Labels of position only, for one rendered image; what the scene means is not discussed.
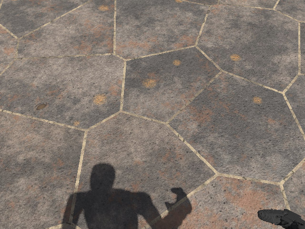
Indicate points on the robot right hand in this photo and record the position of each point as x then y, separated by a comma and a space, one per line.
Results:
285, 218

